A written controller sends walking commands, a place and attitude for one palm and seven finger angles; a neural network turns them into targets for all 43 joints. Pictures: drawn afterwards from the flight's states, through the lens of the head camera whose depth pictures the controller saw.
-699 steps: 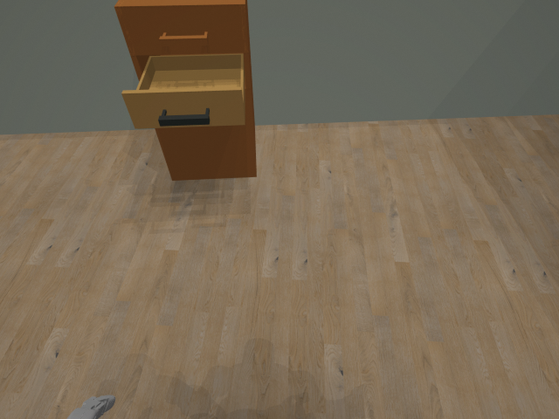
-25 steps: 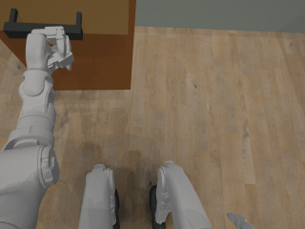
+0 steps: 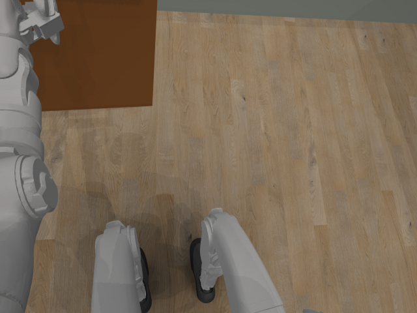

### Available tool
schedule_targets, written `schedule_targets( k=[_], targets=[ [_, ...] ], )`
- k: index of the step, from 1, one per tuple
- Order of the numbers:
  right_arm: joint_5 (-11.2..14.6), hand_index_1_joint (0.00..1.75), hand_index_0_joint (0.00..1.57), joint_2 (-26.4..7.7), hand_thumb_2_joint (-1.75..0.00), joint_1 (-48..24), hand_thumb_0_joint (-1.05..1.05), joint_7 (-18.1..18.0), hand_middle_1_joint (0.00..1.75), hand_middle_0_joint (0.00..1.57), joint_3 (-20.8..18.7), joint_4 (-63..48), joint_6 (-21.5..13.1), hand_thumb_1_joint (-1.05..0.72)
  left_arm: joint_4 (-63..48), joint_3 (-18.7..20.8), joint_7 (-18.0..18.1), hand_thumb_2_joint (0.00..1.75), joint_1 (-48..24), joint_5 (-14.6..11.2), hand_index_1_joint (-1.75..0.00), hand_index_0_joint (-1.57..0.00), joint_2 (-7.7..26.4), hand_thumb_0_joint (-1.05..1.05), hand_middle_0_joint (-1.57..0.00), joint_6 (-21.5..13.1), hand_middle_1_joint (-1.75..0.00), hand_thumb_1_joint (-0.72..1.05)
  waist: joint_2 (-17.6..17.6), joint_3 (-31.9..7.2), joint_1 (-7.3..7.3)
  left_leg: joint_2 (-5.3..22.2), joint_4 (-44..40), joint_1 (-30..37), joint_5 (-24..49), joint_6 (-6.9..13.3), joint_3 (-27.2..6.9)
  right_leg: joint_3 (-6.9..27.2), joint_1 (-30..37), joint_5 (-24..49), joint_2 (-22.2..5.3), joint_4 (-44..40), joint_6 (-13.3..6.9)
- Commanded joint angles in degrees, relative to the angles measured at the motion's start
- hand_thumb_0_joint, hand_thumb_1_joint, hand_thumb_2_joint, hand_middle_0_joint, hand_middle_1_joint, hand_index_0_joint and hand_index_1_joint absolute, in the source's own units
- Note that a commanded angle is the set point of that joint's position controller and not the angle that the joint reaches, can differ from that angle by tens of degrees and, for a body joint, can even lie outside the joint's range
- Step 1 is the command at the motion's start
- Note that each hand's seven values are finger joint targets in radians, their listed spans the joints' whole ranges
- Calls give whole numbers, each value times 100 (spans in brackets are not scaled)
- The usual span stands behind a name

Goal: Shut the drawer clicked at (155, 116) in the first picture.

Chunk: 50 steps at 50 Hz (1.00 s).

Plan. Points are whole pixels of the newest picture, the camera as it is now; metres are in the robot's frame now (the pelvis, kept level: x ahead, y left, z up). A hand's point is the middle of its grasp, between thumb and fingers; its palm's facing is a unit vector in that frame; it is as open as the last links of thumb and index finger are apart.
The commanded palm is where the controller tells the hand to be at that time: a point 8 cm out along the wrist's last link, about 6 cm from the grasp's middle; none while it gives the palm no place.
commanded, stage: push the drawer shut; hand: left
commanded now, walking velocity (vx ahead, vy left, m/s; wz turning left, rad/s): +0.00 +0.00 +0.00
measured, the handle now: out of the picture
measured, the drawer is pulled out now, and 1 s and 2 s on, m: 0.01 0.00 0.00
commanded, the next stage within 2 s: pull the fist back off the drawer in 0.32 s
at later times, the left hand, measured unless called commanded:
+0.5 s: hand (41, 4) +0.61 +0.20 +0.04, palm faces +0.06 -1.00 -0.06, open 3.2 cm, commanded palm +0.64 +0.17 +0.04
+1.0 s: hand (54, 9) +0.60 +0.19 +0.04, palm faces +0.06 -1.00 -0.03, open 3.2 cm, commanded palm +0.58 +0.18 +0.04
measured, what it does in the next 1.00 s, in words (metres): stands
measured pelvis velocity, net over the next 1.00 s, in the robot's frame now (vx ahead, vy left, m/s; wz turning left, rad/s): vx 0.01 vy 0.00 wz -0.02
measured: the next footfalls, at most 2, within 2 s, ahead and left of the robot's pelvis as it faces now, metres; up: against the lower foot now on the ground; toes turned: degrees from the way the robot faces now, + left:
none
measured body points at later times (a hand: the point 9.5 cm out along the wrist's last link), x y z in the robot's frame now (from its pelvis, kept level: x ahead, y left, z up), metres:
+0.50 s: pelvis -0.01 +0.00 -0.01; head +0.23 +0.07 +0.36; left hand +0.60 +0.26 +0.04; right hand -0.01 -0.26 -0.09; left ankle +0.07 +0.10 -0.51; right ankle +0.07 -0.11 -0.51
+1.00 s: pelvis +0.01 +0.00 +0.01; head +0.23 +0.05 +0.39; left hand +0.59 +0.24 +0.04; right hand +0.00 -0.25 -0.09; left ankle +0.07 +0.10 -0.51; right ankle +0.07 -0.11 -0.51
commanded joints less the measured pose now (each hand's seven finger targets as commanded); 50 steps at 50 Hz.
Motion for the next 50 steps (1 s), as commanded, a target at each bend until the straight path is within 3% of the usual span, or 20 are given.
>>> schedule_targets(
  k=[1, 6, 8, 12, 14, 15, 21, 23, 25, 27, 30, 31, 37, 44, 47, 50],
  targets=[
    [-41, 30, 20, -1312, -90, 1348, 0, -41, 30, 20, -405, -58, -25, -90, -1470, 74, 128, 90, -3632, -48, -160, -140, 1137, 0, -140, -284, -160, 90, 1919, -3749, -419, -100, -1186, 4061, 973, -70, -911, 376, 598, 783, 278, -1139, -56],
    [-51, 30, 20, -1322, -90, 1463, 0, -48, 30, 20, -339, -62, -8, -90, -1254, 296, 124, 90, -3816, 56, -160, -140, 1591, 0, -140, -117, -160, 90, 1696, -3625, -519, -102, -1021, 3572, 991, -4, -795, 391, 794, 771, 313, -1130, -36],
    [-46, 30, 20, -1321, -90, 1496, 0, -54, 30, 20, -352, -28, -9, -90, -1364, 98, 104, 90, -4103, 64, -160, -140, 1414, 0, -140, -102, -160, 90, 1814, -3621, -622, -97, -1018, 3673, 947, -9, -826, 384, 642, 784, 305, -1143, -26],
    [-61, 30, 20, -1343, -90, 1530, 0, -49, 30, 20, -342, 9, -48, -90, -1499, -35, 131, 90, -4360, 98, -160, -140, 1385, 0, -140, -62, -160, 90, 2225, -3658, -687, -85, -1077, 3936, 797, -46, -897, 369, 406, 751, 302, -1139, -50],
    [-61, 30, 20, -1344, -90, 1511, 0, -63, 30, 20, -326, 47, -67, -90, -1430, -170, 152, 90, -4446, 106, -160, -140, 1248, 0, -140, 0, -160, 90, 2191, -3481, -801, -75, -1093, 3872, 587, -35, -923, 357, 290, 681, 299, -1162, -44],
    [-55, 30, 20, -1343, -90, 1515, 0, -79, 30, 20, -304, 59, -81, -90, -1307, -120, 158, 90, -4415, 115, -160, -140, 1361, 0, -140, 41, -160, 90, 2061, -3389, -819, -89, -1064, 3674, 466, -14, -867, 379, 366, 617, 303, -1193, -36],
    [-48, 30, 20, -1343, -90, 1501, 0, -147, 30, 20, -247, 88, -187, -90, -1400, -262, 146, 90, -4681, 163, -160, -140, 1461, 0, -140, 96, -160, 90, 2439, -3462, -928, -80, -1081, 3806, 451, -7, -842, 383, 302, 607, 301, -1220, -51],
    [-64, 30, 20, -1357, -90, 1497, 0, -132, 30, 20, -251, 68, -189, -90, -1536, -277, 119, 90, -4698, 165, -160, -140, 1461, 0, -140, 104, -160, 90, 2564, -3643, -864, -85, -1056, 3939, 555, -26, -855, 373, 326, 668, 298, -1181, -68],
    [-56, 30, 20, -1361, -90, 1479, 0, -116, 30, 20, -250, 60, -193, -90, -1426, -259, 87, 90, -4586, 112, -160, -140, 1388, 0, -140, 168, -160, 90, 2444, -3549, -850, -94, -1056, 3850, 514, -25, -870, 368, 348, 667, 292, -1194, -66],
    [-56, 30, 20, -1375, -90, 1489, 0, -94, 30, 20, -252, 28, -190, -90, -1491, -242, 45, 90, -4557, 105, -160, -140, 1402, 0, -140, 187, -160, 90, 2540, -3576, -786, -87, -1109, 3926, 477, -45, -898, 349, 354, 647, 297, -1178, -80],
    [-41, 30, 20, -1405, -90, 1455, 0, -84, 30, 20, -250, 13, -176, -90, -1247, -238, 44, 90, -4378, 74, -160, -140, 1298, 0, -140, 312, -160, 90, 2244, -3249, -794, -69, -1194, 3661, 39, -43, -973, 328, 267, 468, 287, -1182, -63],
    [-54, 30, 20, -1392, -90, 1474, 0, -87, 30, 20, -239, -3, -187, -90, -1294, -169, 39, 90, -4325, 62, -160, -140, 1369, 0, -140, 300, -160, 90, 2312, -3259, -744, -74, -1204, 3699, 135, -41, -954, 325, 315, 500, 281, -1178, -68],
    [-49, 30, 20, -1389, -90, 1521, 0, 1, 30, 20, -331, -74, -149, -90, -1700, -14, -18, 90, -3772, -97, -160, -140, 1168, 0, -140, 263, -160, 90, 2297, -3746, -462, -41, -1289, 4178, 654, -103, -1032, 284, 453, 748, 281, -1141, -80],
    [0, 30, 20, -1299, -90, 1456, 0, 76, 30, 20, -381, -160, -58, -90, -1907, 291, -1, 90, -2809, -193, -160, -140, 1205, 0, -140, 175, -160, 90, 1726, -3709, -157, -50, -1274, 3817, 929, -65, -783, 374, 1035, 764, 311, -1249, -57],
    [6, 30, 20, -1259, -90, 1415, 0, 123, 30, 20, -434, -211, -1, -90, -2102, 358, 12, 90, -2273, -193, -160, -140, 1100, 0, -140, 47, -160, 90, 1809, -3881, 32, -46, -1310, 4097, 1380, -104, -761, 372, 1139, 968, 299, -1243, -77],
    [36, 30, 20, -1211, -90, 1363, 0, 138, 30, 20, -460, -276, 67, -90, -2109, 536, -4, 90, -1742, -296, -160, -140, 1121, 0, -140, -12, -160, 90, 1314, -3764, 113, -58, -1245, 3691, 1529, -55, -562, 467, 1643, 1079, 321, -1361, -36]
  ],
)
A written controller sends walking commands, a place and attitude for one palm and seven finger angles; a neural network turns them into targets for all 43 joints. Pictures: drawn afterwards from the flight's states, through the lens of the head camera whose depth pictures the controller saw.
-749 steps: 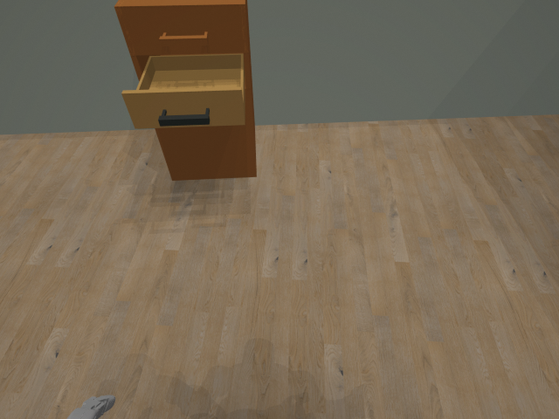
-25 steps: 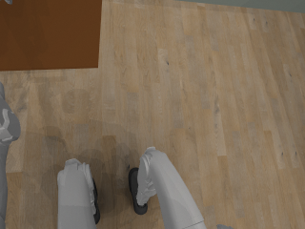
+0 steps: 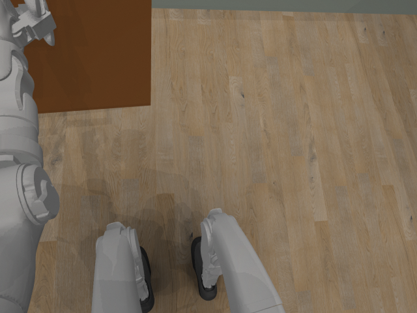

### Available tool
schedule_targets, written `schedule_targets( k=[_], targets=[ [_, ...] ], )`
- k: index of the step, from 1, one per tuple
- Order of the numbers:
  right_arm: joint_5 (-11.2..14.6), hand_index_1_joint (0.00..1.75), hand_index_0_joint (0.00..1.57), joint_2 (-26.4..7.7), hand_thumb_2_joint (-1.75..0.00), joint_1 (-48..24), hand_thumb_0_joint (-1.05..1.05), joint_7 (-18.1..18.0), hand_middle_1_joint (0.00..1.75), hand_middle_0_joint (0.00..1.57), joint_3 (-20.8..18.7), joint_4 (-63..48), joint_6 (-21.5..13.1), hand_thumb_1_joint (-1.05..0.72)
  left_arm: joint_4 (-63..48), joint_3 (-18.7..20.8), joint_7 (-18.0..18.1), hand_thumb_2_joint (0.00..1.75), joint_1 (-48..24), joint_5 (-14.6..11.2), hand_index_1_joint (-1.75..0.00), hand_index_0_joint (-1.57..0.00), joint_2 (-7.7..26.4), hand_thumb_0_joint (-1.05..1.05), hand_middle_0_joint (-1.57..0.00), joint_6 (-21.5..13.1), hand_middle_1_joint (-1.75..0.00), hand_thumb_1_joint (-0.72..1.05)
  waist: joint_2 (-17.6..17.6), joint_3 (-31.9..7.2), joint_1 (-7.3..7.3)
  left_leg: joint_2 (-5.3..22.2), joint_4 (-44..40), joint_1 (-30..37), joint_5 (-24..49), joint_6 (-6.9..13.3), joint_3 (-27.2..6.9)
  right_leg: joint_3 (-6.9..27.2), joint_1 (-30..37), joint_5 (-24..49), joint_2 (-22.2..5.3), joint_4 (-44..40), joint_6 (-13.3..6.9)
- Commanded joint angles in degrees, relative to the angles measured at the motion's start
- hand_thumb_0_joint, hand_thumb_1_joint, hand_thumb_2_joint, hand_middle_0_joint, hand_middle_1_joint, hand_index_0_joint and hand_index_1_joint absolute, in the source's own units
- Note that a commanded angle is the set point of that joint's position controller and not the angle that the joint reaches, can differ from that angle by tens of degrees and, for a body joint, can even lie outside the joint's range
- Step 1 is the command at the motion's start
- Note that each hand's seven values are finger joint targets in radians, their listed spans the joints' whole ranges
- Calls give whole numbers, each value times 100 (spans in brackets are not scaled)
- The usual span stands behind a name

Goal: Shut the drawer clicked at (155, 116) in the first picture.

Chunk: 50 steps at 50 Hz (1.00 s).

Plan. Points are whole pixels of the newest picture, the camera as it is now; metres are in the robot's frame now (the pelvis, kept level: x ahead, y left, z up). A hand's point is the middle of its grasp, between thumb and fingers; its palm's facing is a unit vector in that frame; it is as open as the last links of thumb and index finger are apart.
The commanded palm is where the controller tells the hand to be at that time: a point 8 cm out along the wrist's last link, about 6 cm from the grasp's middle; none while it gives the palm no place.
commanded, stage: pull the fist back off the drawer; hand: left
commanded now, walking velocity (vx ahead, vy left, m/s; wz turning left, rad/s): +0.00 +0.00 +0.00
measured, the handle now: out of the picture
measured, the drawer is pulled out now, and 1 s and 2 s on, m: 0.00 0.00 0.00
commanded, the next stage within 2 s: draw the hand back to the body in 0.12 s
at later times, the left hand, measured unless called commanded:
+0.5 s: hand out of the picture +0.48 +0.21 +0.11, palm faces +0.08 -1.00 -0.05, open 3.3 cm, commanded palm +0.45 +0.25 +0.13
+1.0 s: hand out of the picture +0.34 +0.25 +0.25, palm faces +0.30 -0.91 -0.29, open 3.3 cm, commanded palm +0.29 +0.28 +0.28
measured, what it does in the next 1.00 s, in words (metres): rises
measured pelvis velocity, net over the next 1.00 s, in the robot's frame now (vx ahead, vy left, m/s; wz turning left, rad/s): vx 0.07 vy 0.00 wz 0.12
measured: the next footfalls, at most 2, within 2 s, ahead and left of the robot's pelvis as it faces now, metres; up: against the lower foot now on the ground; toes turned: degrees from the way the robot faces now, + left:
none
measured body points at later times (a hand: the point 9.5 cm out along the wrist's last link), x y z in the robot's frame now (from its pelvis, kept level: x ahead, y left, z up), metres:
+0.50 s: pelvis +0.05 -0.01 +0.09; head +0.22 +0.02 +0.50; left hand +0.47 +0.27 +0.11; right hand +0.15 -0.25 -0.04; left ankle +0.06 +0.10 -0.51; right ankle +0.06 -0.11 -0.51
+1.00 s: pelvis +0.07 +0.00 +0.20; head +0.10 +0.00 +0.65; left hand +0.32 +0.29 +0.27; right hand +0.26 -0.20 +0.11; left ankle +0.06 +0.10 -0.51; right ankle +0.06 -0.11 -0.51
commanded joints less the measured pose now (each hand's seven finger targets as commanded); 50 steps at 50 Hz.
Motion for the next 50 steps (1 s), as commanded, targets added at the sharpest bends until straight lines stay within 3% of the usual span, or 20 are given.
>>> schedule_targets(
  k=[1, 10, 11, 14, 15, 16, 18, 20, 22, 25, 30, 31, 33, 36, 37, 38, 43, 45, 48, 50],
  targets=[
    [13, 30, 20, -1260, -90, 1167, 0, -31, 30, 20, -485, -187, 66, -90, -1448, 299, 28, 90, -1883, -156, -160, -140, 1213, 0, -140, -509, -160, 90, 1290, -3844, 165, -141, -1128, 3610, 1744, -70, -579, 404, 1657, 1134, 205, -1142, -80],
    [35, 30, 20, -1201, -90, 1103, 0, -40, 30, 20, -633, -74, 158, -90, -1555, -15, -110, 90, -1932, -305, -160, -140, 659, 0, -140, -767, -160, 90, 1005, -3891, 20, -191, -955, 3698, 2284, -34, -447, 487, 1921, 1733, 177, -1212, -22],
    [33, 30, 20, -1183, -90, 1106, 0, -30, 30, 20, -640, -80, 153, -90, -1652, -21, -131, 90, -1906, -323, -160, -140, 633, 0, -140, -816, -160, 90, 1228, -3968, 77, -195, -978, 3921, 2468, -50, -457, 466, 1850, 1828, 161, -1181, -39],
    [169, 30, 20, -1202, -90, 927, 0, 29, 30, 20, -748, -483, 239, -90, -3208, 292, -232, 90, -618, -532, -160, -140, 932, 0, -140, -784, -160, 90, 1723, -5396, 773, -248, -1442, 5217, 3444, -158, -383, 547, 3000, 2697, 140, -1392, -107],
    [240, 30, 20, -1186, -90, 851, 0, 48, 30, 20, -789, -614, 256, -90, -3742, 243, -264, 90, -124, -621, -160, -140, 839, 0, -140, -684, -160, 90, 1712, -5719, 884, -261, -1608, 5573, 3732, -173, -368, 569, 3369, 3013, 131, -1522, -102],
    [309, 30, 20, -1150, -90, 818, 0, 68, 30, 20, -802, -713, 262, -90, -3978, 101, -298, 90, 496, -707, -160, -140, 639, 0, -140, -520, -160, 90, 1697, -5700, 969, -269, -1787, 5812, 4006, -193, -379, 554, 3567, 3205, 127, -1638, -107],
    [454, 30, 20, -1116, -90, 682, 0, 72, 30, 20, -840, -825, 270, -90, -4571, -13, -320, 90, 1285, -906, -160, -140, 339, 0, -140, -138, -160, 90, 1103, -5337, 966, -281, -2049, 5765, 3959, -146, -321, 528, 4099, 3518, 108, -1974, -43],
    [574, 30, 20, -1082, -90, 525, 0, -13, 30, 20, -830, -863, 205, -90, -4799, -149, -293, 90, 1672, -1086, -160, -140, 93, 0, -140, 183, -160, 90, 351, -4610, 831, -321, -2304, 5221, 3321, -58, -210, 589, 4606, 3554, 91, -2340, 40],
    [631, 30, 20, -1031, -90, 389, 0, -144, 30, 20, -816, -827, 55, -90, -5071, -130, -187, 90, 1828, -1244, -160, -140, 5, 0, -140, 255, -160, 90, 41, -4117, 774, -348, -2497, 4959, 2882, -19, -108, 680, 4908, 3448, 54, -2632, 107],
    [636, 30, 20, -926, -90, 251, 0, -264, 30, 20, -812, -696, -181, -90, -5221, -421, -72, 90, 2173, -1383, -160, -140, -489, 0, -140, 34, -160, 90, -4, -3449, 746, -396, -2842, 5154, 2541, -38, -14, 686, 5007, 3014, 54, -3026, 130],
    [635, 30, 20, -934, -90, 99, 0, -306, 30, 20, -822, -596, -334, -90, -4473, -1237, -274, 90, 2947, -1235, -160, -140, -1148, 0, -140, -246, -160, 90, 171, -2104, 704, -378, -3412, 5868, 2182, -118, -42, 524, 4542, 2177, 87, -3511, 52],
    [653, 30, 20, -946, -90, 62, 0, -297, 30, 20, -835, -666, -336, -90, -4562, -1388, -371, 90, 3039, -1212, -160, -140, -1216, 0, -140, -234, -160, 90, 525, -2102, 773, -406, -3519, 6142, 2261, -128, -37, 519, 4562, 2168, 75, -3569, 6],
    [668, 30, 20, -963, -90, -63, 0, -303, 30, 20, -828, -835, -294, -90, -4672, -1424, -515, 90, 3501, -1246, -160, -140, -1200, 0, -140, -128, -160, 90, 626, -2060, 935, -396, -3817, 6610, 2446, -162, -59, 451, 4801, 2230, 68, -3751, -24],
    [721, 30, 20, -975, -90, -265, 0, -338, 30, 20, -800, -1206, -249, -90, -5155, -1096, -519, 90, 4354, -1452, -160, -140, -930, 0, -140, 36, -160, 90, 367, -1964, 1185, -415, -4240, 6931, 2688, -145, -57, 406, 5483, 2450, 76, -4018, -33],
    [748, 30, 20, -794, -90, -603, 0, -423, 30, 20, -785, -1382, -11, -90, -5525, -1178, 116, 90, 4639, -789, -160, -140, -532, 0, -140, 404, -160, 90, 577, -2338, 1573, -400, -4770, 7601, 2860, -235, -9, 630, 5892, 2337, -34, -4350, -129],
    [736, 30, 20, -693, -90, -629, 0, -507, 30, 20, -755, -1572, 71, -90, -5919, -1332, 468, 90, 4710, -753, -160, -140, -827, 0, -140, 620, -160, 90, 457, -2032, 1402, -378, -4942, 7709, 2739, -236, 7, 581, 6003, 2335, -36, -4512, -102],
    [716, 30, 20, -621, -90, -942, 0, -839, 30, 20, -608, -1735, 121, -90, -6735, -1106, 1277, 90, 5148, -600, -160, -140, -518, 0, -140, 1130, -160, 90, 15, -1217, 1386, -346, -5568, 7668, 2134, -137, 46, 638, 6844, 2210, -100, -5132, -47],
    [718, 30, 20, -603, -90, -1018, 0, -925, 30, 20, -576, -1726, 36, -90, -6992, -1140, 1422, 90, 5305, -577, -160, -140, -569, 0, -140, 1219, -160, 90, -72, -1059, 1400, -332, -5793, 7928, 2188, -123, 44, 636, 7091, 2267, -122, -5356, -43],
    [700, 30, 20, -586, -90, -1105, 0, -954, 30, 20, -531, -1643, -155, -90, -7389, -1315, 1502, 90, 5840, -566, -160, -140, -759, 0, -140, 1360, -160, 90, 283, -947, 1465, -326, -6105, 8533, 2516, -134, 17, 607, 7392, 2472, -136, -5649, -62],
    [688, 30, 20, -579, -90, -1183, 0, -922, 30, 20, -507, -1599, -278, -90, -7638, -1460, 1506, 90, 6326, -572, -160, -140, -938, 0, -140, 1420, -160, 90, 143, -731, 1490, -302, -6297, 8733, 2603, -139, -41, 567, 7551, 2517, -139, -5835, -59]
  ],
)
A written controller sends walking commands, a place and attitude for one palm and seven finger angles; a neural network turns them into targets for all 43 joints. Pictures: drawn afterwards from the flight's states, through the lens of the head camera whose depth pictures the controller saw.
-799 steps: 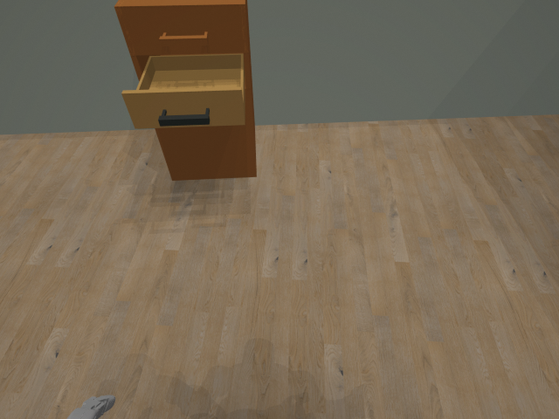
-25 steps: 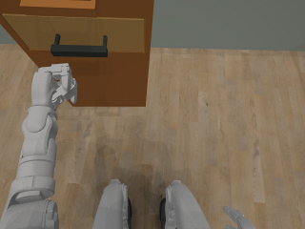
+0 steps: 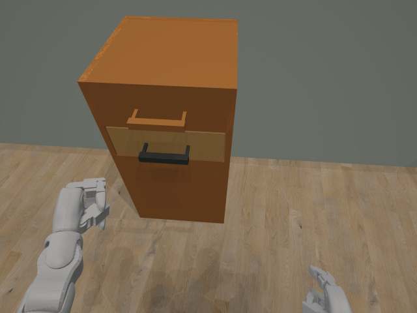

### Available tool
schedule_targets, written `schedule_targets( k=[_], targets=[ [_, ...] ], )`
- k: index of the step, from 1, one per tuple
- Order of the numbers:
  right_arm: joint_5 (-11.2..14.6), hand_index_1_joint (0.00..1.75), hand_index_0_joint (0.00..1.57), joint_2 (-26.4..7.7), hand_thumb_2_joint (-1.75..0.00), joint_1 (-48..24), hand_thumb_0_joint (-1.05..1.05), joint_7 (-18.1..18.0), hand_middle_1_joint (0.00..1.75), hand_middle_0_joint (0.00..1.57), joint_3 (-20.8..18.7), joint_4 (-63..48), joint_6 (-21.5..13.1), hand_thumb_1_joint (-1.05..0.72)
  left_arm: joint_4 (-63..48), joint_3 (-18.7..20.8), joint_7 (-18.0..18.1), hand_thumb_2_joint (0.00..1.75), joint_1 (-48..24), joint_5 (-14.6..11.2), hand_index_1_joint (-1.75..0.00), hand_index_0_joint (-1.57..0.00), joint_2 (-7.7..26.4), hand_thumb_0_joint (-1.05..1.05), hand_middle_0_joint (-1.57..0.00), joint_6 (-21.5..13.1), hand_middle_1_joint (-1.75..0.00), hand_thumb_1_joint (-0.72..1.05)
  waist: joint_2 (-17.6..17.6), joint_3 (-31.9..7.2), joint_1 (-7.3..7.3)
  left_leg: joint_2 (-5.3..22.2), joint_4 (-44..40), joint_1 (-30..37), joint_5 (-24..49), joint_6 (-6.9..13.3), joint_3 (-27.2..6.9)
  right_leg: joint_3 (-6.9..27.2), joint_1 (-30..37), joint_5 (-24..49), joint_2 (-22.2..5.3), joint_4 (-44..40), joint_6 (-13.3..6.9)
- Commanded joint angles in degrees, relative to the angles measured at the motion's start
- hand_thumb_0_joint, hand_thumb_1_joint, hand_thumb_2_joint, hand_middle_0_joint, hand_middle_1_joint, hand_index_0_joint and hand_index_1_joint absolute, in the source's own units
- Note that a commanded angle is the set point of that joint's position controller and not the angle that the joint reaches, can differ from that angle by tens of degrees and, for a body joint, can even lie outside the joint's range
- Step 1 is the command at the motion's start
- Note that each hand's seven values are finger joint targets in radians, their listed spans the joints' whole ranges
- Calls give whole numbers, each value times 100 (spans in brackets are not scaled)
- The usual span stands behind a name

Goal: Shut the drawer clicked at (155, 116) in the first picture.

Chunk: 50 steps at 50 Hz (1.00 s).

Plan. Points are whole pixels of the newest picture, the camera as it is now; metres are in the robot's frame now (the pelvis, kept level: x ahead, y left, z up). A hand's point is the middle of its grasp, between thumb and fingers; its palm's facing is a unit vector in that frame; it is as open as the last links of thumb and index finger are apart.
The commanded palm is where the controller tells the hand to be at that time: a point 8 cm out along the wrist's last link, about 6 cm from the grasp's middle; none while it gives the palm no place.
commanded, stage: draw the hand back to the body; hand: left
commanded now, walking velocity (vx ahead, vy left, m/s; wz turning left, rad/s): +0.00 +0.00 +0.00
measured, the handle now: (165, 152) +0.62 +0.18 -0.16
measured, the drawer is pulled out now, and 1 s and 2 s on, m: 0.00 0.00 0.00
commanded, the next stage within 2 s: step back with the hand held close in 0.60 s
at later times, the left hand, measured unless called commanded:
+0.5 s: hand (15, 230) +0.18 +0.23 +0.21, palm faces +0.43 -0.80 -0.42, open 3.3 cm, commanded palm +0.14 +0.27 +0.20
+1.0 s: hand (38, 238) +0.19 +0.23 +0.17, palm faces +0.30 -0.82 -0.48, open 3.2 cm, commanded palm +0.12 +0.27 +0.20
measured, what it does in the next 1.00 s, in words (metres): stands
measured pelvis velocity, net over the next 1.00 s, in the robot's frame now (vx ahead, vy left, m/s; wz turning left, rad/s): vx -0.01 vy -0.01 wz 0.00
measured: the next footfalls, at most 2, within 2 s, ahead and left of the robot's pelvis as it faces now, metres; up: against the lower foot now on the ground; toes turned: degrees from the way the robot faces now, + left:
right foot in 1.70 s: -0.08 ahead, -0.11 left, +0.00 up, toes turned +8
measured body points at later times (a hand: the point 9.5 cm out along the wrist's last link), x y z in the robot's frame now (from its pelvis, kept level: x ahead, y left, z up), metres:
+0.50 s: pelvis +0.02 -0.01 +0.03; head -0.01 -0.05 +0.47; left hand +0.15 +0.27 +0.23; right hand +0.23 -0.22 -0.05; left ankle +0.00 +0.10 -0.71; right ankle -0.02 -0.12 -0.71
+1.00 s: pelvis -0.01 -0.01 +0.03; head +0.02 -0.03 +0.48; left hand +0.17 +0.27 +0.20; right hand +0.16 -0.26 -0.06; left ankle +0.00 +0.10 -0.71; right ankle -0.02 -0.12 -0.71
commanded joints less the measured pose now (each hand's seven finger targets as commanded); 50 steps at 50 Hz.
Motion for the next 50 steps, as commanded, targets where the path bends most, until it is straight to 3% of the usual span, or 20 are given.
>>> schedule_targets(
  k=[1, 5, 6, 10, 11, 13, 17, 21, 22, 26, 28, 31, 34, 36, 37, 38, 39, 40, 44, 50],
  targets=[
    [-39, 30, 20, -707, -90, -629, 0, -30, 30, 20, -241, -759, -514, -90, -1933, 227, 143, 90, -450, 3, -160, -140, 625, 0, -140, -254, -160, 90, 176, -912, 28, 132, -1189, 1626, 1583, -20, -505, 129, 688, 1526, 40, -1014, -157],
    [-62, 30, 20, -693, -90, -762, 0, 36, 30, 20, -229, -671, -634, -90, -2330, 402, 77, 90, 489, -41, -160, -140, 594, 0, -140, -176, -160, 90, -281, -408, 110, 147, -1509, 1797, 1767, -22, -457, 85, 1063, 1774, 19, -1341, -112],
    [-81, 30, 20, -724, -90, -813, 0, 37, 30, 20, -235, -631, -665, -90, -2386, 601, 57, 90, 675, -65, -160, -140, 759, 0, -140, -168, -160, 90, -349, -269, 176, 129, -1577, 1778, 1794, -15, -430, 97, 1172, 1840, 23, -1457, -121],
    [-127, 30, 20, -615, -90, -906, 0, 54, 30, 20, -236, -584, -789, -90, -3422, 1176, 62, 90, 990, -76, -160, -140, 1122, 0, -140, -249, -160, 90, -27, -440, 267, 97, -1719, 2146, 2204, 4, -314, 150, 1598, 2255, -52, -1628, -105],
    [-145, 30, 20, -635, -90, -935, 0, 57, 30, 20, -238, -538, -836, -90, -3548, 1385, 64, 90, 1133, -102, -160, -140, 1324, 0, -140, -255, -160, 90, -52, -288, 302, 90, -1751, 2110, 2165, -3, -321, 168, 1607, 2246, -30, -1733, -109],
    [-147, 30, 20, -546, -90, -921, 0, 80, 30, 20, -215, -533, -956, -90, -4084, 1395, 73, 90, 1307, -99, -160, -140, 1231, 0, -140, -315, -160, 90, 364, -313, 303, 80, -1817, 2284, 2335, -25, -320, 169, 1702, 2317, -54, -1761, -121],
    [-171, 30, 20, -534, -90, -879, 0, 145, 30, 20, -243, -460, -1206, -90, -4665, 1490, 76, 90, 1903, -114, -160, -140, 1138, 0, -140, -381, -160, 90, 512, -198, 307, 89, -1836, 2421, 2578, -32, -280, 179, 1783, 2540, -46, -1873, -107],
    [-175, 30, 20, -539, -90, -919, 0, 171, 30, 20, -326, -379, -1338, -90, -4781, 1807, 57, 90, 2394, -134, -160, -140, 1182, 0, -140, -462, -160, 90, -4, 50, 368, 91, -1845, 2413, 2444, -15, -233, 171, 1727, 2590, 4, -2031, -78],
    [-178, 30, 20, -548, -90, -887, 0, 170, 30, 20, -319, -323, -1318, -90, -4418, 1601, 27, 90, 2411, -127, -160, -140, 918, 0, -140, -443, -160, 90, -95, 304, 292, 102, -1885, 2356, 2260, -8, -213, 153, 1623, 2452, -7, -2015, -59],
    [-167, 30, 20, -611, -90, -914, 0, 126, 30, 20, -401, -250, -1202, -90, -3668, 1490, -14, 90, 2258, -136, -160, -140, 676, 0, -140, -399, -160, 90, -626, 864, 233, 65, -1947, 2179, 1538, 44, -193, 188, 1309, 1739, -3, -2298, 6],
    [-179, 30, 20, -624, -90, -931, 0, 99, 30, 20, -393, -302, -1193, -90, -3893, 1573, -4, 90, 2010, -116, -160, -140, 852, 0, -140, -481, -160, 90, -436, 589, 272, 45, -1980, 2248, 1442, 73, -218, 229, 1448, 1585, -62, -2252, 1],
    [-224, 30, 20, -585, -90, -1012, 0, 69, 30, 20, -354, -333, -1326, -90, -4529, 1734, 51, 90, 1815, -75, -160, -140, 1168, 0, -140, -612, -160, 90, 223, 12, 371, -3, -1962, 2481, 1570, 69, -209, 300, 1743, 1746, -106, -2200, -45],
    [-244, 30, 20, -520, -90, -1006, 0, 56, 30, 20, -311, -337, -1499, -90, -4839, 1752, 123, 90, 2060, -70, -160, -140, 1208, 0, -140, -650, -160, 90, 310, -211, 426, -9, -1919, 2498, 1868, 59, -201, 297, 1946, 2142, -141, -2112, -65],
    [-237, 30, 20, -517, -90, -1030, 0, 50, 30, 20, -319, -280, -1558, -90, -4741, 1814, 133, 90, 2085, -55, -160, -140, 1250, 0, -140, -620, -160, 90, 256, 42, 421, -13, -1918, 2448, 1862, 29, -195, 306, 1817, 2102, -104, -2239, -67],
    [-285, 30, 20, -696, -90, -851, 0, 110, 30, 20, -382, -370, -1364, -90, -5050, 2516, 161, 90, 1442, -9, -160, -140, 1836, 0, -140, -889, -160, 90, -79, 816, 130, 100, -1730, 1890, 1370, 108, -317, 1023, 1196, 2132, -521, -2673, -43],
    [-293, 30, 20, -557, -90, -804, 0, 126, 30, 20, -412, -186, -1247, -90, -4259, 2258, 135, 90, 1957, 44, -160, -140, 1418, 0, -140, -935, -160, 90, -487, 869, 90, 87, -1523, 1872, 1250, 88, -344, 1054, 1055, 2005, -706, -2768, -91],
    [-284, 30, 20, -563, -90, -849, 0, 148, 30, 20, -440, -200, -1176, -90, -3998, 2042, 117, 90, 2179, 66, -160, -140, 1198, 0, -140, -932, -160, 90, -625, 944, 64, 95, -1454, 1855, 1258, 70, -348, 1100, 966, 2050, -777, -2805, -103],
    [-287, 30, 20, -568, -90, -839, 0, 165, 30, 20, -455, -201, -1107, -90, -3817, 1948, 101, 90, 2323, 78, -160, -140, 1061, 0, -140, -948, -160, 90, -676, 928, 43, 119, -1458, 1834, 1303, 56, -337, 1039, 962, 2085, -781, -2778, -88],
    [-276, 30, 20, -683, -90, -860, 0, 219, 30, 20, -590, -277, -912, -90, -3876, 1884, 55, 90, 2858, 63, -160, -140, 915, 0, -140, -1124, -160, 90, -93, 323, 79, 281, -1892, 1817, 2026, 84, -379, 591, 1485, 2484, -551, -2224, 48],
    [-266, 30, 20, -717, -90, -910, 0, 171, 30, 20, -634, -540, -793, -90, -4998, 2260, 151, 90, 3254, 20, -160, -140, 1374, 0, -140, -1232, -160, 90, -93, -728, 154, 396, -1926, 1865, 3324, 120, -465, 409, 2158, 3364, -378, -1611, 109]
  ],
)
